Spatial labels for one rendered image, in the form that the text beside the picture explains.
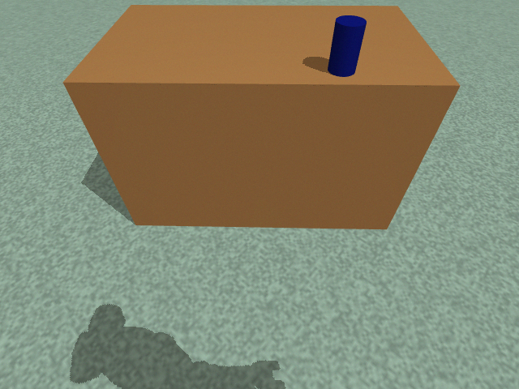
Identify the can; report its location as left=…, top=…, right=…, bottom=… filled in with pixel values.
left=328, top=15, right=367, bottom=77

